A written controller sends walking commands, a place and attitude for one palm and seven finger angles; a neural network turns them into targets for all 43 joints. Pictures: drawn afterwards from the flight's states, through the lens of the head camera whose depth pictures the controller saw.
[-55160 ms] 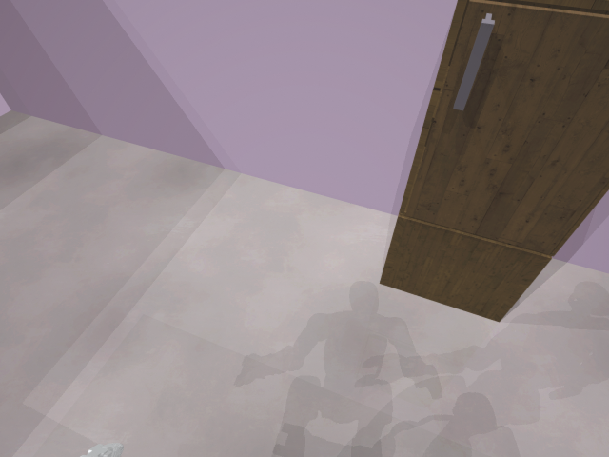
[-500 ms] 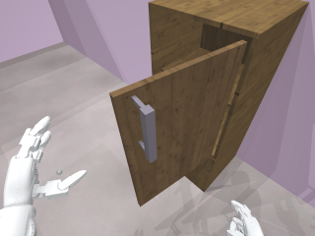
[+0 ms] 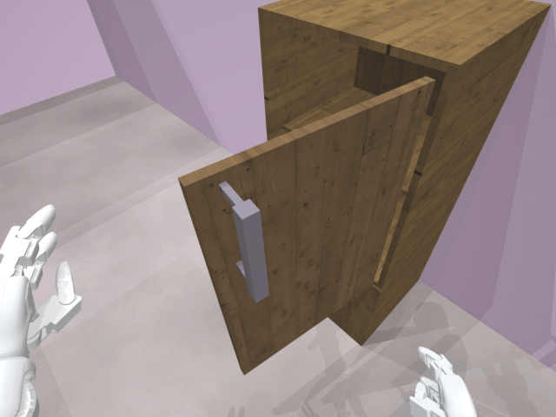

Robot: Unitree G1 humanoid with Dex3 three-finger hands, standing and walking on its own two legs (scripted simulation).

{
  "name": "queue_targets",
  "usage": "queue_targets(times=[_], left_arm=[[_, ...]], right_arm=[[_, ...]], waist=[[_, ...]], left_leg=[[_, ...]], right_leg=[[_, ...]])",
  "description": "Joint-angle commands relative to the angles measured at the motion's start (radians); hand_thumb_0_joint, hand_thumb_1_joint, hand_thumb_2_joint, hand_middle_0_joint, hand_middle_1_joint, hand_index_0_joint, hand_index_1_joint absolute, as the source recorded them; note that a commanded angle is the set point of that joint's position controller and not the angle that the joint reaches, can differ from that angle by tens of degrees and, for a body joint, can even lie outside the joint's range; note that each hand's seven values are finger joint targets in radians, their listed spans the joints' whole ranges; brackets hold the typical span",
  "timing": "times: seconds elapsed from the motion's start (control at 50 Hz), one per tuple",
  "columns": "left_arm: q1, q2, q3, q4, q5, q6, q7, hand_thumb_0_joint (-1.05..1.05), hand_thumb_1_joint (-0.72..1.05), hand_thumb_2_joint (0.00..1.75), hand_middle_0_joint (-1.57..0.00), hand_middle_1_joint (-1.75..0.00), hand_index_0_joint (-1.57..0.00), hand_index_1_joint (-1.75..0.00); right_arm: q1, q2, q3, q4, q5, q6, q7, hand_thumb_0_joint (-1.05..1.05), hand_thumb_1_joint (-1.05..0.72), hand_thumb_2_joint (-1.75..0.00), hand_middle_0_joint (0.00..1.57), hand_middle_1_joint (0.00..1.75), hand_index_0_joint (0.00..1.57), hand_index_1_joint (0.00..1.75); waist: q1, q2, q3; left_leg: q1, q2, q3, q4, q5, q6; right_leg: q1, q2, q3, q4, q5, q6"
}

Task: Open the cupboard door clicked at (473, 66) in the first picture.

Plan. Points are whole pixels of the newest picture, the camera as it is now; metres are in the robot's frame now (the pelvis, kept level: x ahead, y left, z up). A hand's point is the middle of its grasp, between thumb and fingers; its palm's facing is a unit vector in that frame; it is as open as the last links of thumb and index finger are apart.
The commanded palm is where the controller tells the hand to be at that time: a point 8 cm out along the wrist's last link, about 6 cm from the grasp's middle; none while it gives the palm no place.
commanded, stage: draw the hand back to the body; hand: left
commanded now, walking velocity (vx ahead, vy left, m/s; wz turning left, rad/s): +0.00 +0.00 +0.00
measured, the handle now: (244, 245) +0.29 +0.09 +0.14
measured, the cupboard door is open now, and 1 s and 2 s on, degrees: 80 80 80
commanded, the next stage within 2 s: step back with the hand held close in 0.16 s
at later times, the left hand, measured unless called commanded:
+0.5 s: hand (70, 314) +0.18 +0.26 +0.14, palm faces +0.35 -0.80 -0.50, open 7.4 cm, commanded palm +0.12 +0.30 +0.17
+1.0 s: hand out of the picture +0.09 +0.30 +0.14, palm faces +0.41 -0.79 -0.45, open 7.4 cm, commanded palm +0.03 +0.35 +0.17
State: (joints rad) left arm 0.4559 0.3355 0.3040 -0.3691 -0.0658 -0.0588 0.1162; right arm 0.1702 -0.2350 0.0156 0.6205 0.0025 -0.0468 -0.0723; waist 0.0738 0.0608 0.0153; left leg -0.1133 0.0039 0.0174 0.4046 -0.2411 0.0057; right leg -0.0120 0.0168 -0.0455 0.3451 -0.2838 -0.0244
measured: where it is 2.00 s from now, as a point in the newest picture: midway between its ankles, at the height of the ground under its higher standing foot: outside the picture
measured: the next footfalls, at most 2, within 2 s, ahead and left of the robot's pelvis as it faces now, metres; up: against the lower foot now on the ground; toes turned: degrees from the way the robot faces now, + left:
right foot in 1.28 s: -0.22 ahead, -0.04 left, +0.00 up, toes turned +0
left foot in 1.78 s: -0.15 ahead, +0.18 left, +0.00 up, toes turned -2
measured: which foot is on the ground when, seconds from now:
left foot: down 0.00-1.00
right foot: down 0.00-1.00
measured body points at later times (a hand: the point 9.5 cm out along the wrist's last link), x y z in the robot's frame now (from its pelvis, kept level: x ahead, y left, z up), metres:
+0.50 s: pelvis -0.02 +0.00 +0.00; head +0.00 -0.02 +0.45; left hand +0.15 +0.30 +0.17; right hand +0.17 -0.24 -0.09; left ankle -0.01 +0.12 -0.74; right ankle -0.06 -0.10 -0.74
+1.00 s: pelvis -0.10 +0.05 -0.02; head -0.08 +0.06 +0.43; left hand +0.07 +0.34 +0.17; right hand +0.06 -0.20 -0.10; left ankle -0.01 +0.12 -0.74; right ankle -0.06 -0.10 -0.74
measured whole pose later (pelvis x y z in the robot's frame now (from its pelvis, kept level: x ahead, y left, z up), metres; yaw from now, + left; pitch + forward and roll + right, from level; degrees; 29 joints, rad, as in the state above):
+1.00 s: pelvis -0.10 +0.05 -0.02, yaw +0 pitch +0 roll -3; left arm 0.58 0.40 0.39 -0.56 -0.04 -0.16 0.17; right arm 0.23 -0.23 0.00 0.58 0.01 -0.04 -0.09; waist 0.01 0.03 0.04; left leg -0.44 0.00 0.02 0.63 -0.19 0.05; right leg -0.33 0.00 -0.05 0.55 -0.22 0.02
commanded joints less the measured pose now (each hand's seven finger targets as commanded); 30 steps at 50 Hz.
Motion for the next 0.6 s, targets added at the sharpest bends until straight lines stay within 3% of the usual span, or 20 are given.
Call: queue_targets(times=[0.0, 0.04, 0.12, 0.24, 0.26, 0.28, 0.3, 0.32, 0.36, 0.42, 0.48, 0.52, 0.58], left_arm=[[-0.074, 0.197, 0.136, -0.208, -0.004, -0.07, 0.013, 0.0, 0.9, 0.9, -0.2, -0.3, -0.2, -0.3], [-0.073, 0.194, 0.136, -0.193, -0.007, -0.067, 0.012, 0.0, 0.9, 0.9, -0.2, -0.3, -0.2, -0.3], [-0.088, 0.212, 0.145, -0.208, -0.004, -0.071, 0.013, 0.0, 0.9, 0.9, -0.2, -0.3, -0.2, -0.3], [-0.074, 0.194, 0.132, -0.191, -0.007, -0.072, 0.009, 0.0, 0.9, 0.9, -0.2, -0.3, -0.2, -0.3], [-0.138, 0.222, 0.14, -0.302, -0.009, -0.084, 0.012, 0.0, 0.9, 0.9, -0.2, -0.3, -0.2, -0.3], [-0.162, 0.363, 0.275, -0.336, -0.012, -0.121, 0.016, 0.0, 0.9, 0.9, -0.2, -0.3, -0.2, -0.3], [-0.031, 0.267, 0.211, -0.224, -0.011, -0.114, 0.003, 0.0, 0.9, 0.9, -0.2, -0.3, -0.2, -0.3], [-0.005, 0.264, 0.206, -0.23, -0.007, -0.116, -0.002, 0.0, 0.9, 0.9, -0.2, -0.3, -0.2, -0.3], [0.083, 0.202, 0.157, -0.203, -0.007, -0.102, -0.007, 0.0, 0.9, 0.9, -0.2, -0.3, -0.2, -0.3], [0.091, 0.239, 0.182, -0.244, -0.006, -0.096, 0.006, 0.0, 0.9, 0.9, -0.2, -0.3, -0.2, -0.3], [0.092, 0.26, 0.195, -0.305, -0.005, -0.094, 0.019, 0.0, 0.9, 0.9, -0.2, -0.3, -0.2, -0.3], [0.081, 0.295, 0.221, -0.333, -0.006, -0.096, 0.03, 0.0, 0.9, 0.9, -0.2, -0.3, -0.2, -0.3], [0.105, 0.285, 0.223, -0.351, -0.007, -0.099, 0.039, 0.0, 0.9, 0.9, -0.2, -0.3, -0.2, -0.3]], right_arm=[[-0.115, -0.093, -0.036, -0.154, 0.0, -0.042, -0.012, 0.0, -0.9, -0.9, 0.2, 0.3, 0.2, 0.3], [-0.118, -0.093, -0.036, -0.152, -0.001, -0.038, -0.014, 0.0, -0.9, -0.9, 0.2, 0.3, 0.2, 0.3], [-0.119, -0.097, -0.037, -0.151, -0.001, -0.041, -0.013, 0.0, -0.9, -0.9, 0.2, 0.3, 0.2, 0.3], [-0.124, -0.093, -0.039, -0.152, 0.0, -0.04, -0.015, 0.0, -0.9, -0.9, 0.2, 0.3, 0.2, 0.3], [-0.13, -0.096, -0.035, -0.168, 0.004, -0.047, -0.014, 0.0, -0.9, -0.9, 0.2, 0.3, 0.2, 0.3], [-0.107, -0.115, -0.039, -0.185, 0.012, -0.03, -0.011, 0.0, -0.9, -0.9, 0.2, 0.3, 0.2, 0.3], [-0.118, -0.096, -0.04, -0.16, 0.008, -0.011, -0.009, 0.0, -0.9, -0.9, 0.2, 0.3, 0.2, 0.3], [-0.115, -0.104, -0.047, -0.175, 0.009, 0.001, -0.007, 0.0, -0.9, -0.9, 0.2, 0.3, 0.2, 0.3], [-0.103, -0.104, -0.054, -0.188, 0.013, 0.024, -0.006, 0.0, -0.9, -0.9, 0.2, 0.3, 0.2, 0.3], [-0.1, -0.111, -0.065, -0.198, 0.019, 0.045, -0.014, 0.0, -0.9, -0.9, 0.2, 0.3, 0.2, 0.3], [-0.092, -0.105, -0.069, -0.221, 0.026, 0.053, -0.021, 0.0, -0.9, -0.9, 0.2, 0.3, 0.2, 0.3], [-0.099, -0.106, -0.07, -0.221, 0.025, 0.054, -0.029, 0.0, -0.9, -0.9, 0.2, 0.3, 0.2, 0.3], [-0.089, -0.104, -0.072, -0.237, 0.029, 0.05, -0.03, 0.0, -0.9, -0.9, 0.2, 0.3, 0.2, 0.3]], waist=[[-0.006, -0.013, -0.099], [-0.007, -0.035, -0.083], [-0.005, 0.005, -0.095], [-0.007, -0.039, -0.085], [-0.005, 0.001, -0.126], [-0.045, -0.008, -0.013], [-0.047, -0.077, -0.023], [-0.043, -0.078, -0.031], [-0.052, -0.072, -0.095], [-0.054, -0.042, -0.149], [-0.058, -0.061, -0.188], [-0.056, -0.037, -0.186], [-0.058, -0.034, -0.183]], left_leg=[[0.109, 0.006, -0.007, -0.003, 0.369, 0.024], [0.102, 0.006, -0.006, -0.005, 0.359, 0.025], [0.107, 0.006, -0.005, -0.002, 0.354, 0.024], [0.1, 0.005, -0.003, -0.005, 0.336, 0.028], [0.112, 0.004, -0.01, -0.003, 0.334, 0.027], [0.05, 0.026, -0.039, 0.048, 0.316, 0.047], [0.039, 0.027, -0.041, 0.07, 0.303, 0.046], [0.028, 0.025, -0.036, 0.077, 0.315, 0.043], [0.034, 0.037, -0.022, 0.089, 0.361, 0.041], [0.043, 0.056, -0.026, 0.093, 0.439, 0.039], [0.041, 0.074, -0.03, 0.101, 0.473, 0.036], [0.011, 0.077, -0.044, 0.099, 0.46, 0.035], [-0.034, 0.089, -0.059, 0.093, 0.415, 0.033]], right_leg=[[-0.073, -0.023, 0.024, -0.036, 0.382, 0.014], [-0.074, -0.024, 0.025, -0.039, 0.388, 0.015], [-0.068, -0.026, 0.03, -0.043, 0.378, 0.013], [-0.075, -0.028, 0.031, -0.045, 0.381, 0.019], [-0.06, -0.03, 0.034, -0.043, 0.373, 0.019], [-0.185, -0.081, 0.096, -0.086, 0.442, 0.027], [-0.182, -0.103, 0.085, -0.072, 0.476, 0.035], [-0.175, -0.109, 0.079, -0.056, 0.527, 0.039], [-0.164, -0.114, 0.065, -0.018, 0.547, 0.052], [-0.16, -0.113, 0.057, 0.019, 0.557, 0.056], [-0.165, -0.106, 0.066, 0.052, 0.545, 0.052], [-0.161, -0.113, 0.072, 0.066, 0.525, 0.042], [-0.171, -0.107, 0.081, 0.087, 0.453, 0.036]])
